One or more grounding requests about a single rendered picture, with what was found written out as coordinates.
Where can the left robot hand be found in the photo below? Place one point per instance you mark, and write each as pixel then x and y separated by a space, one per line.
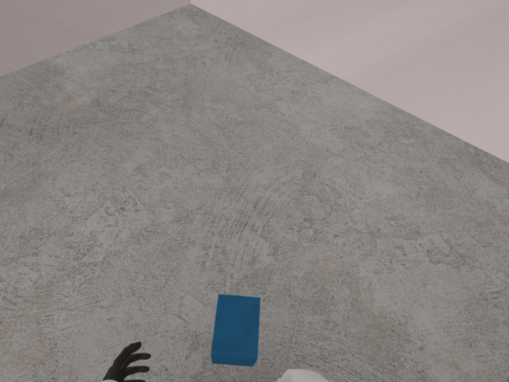
pixel 119 370

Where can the carton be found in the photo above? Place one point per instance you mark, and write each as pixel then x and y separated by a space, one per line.
pixel 235 337

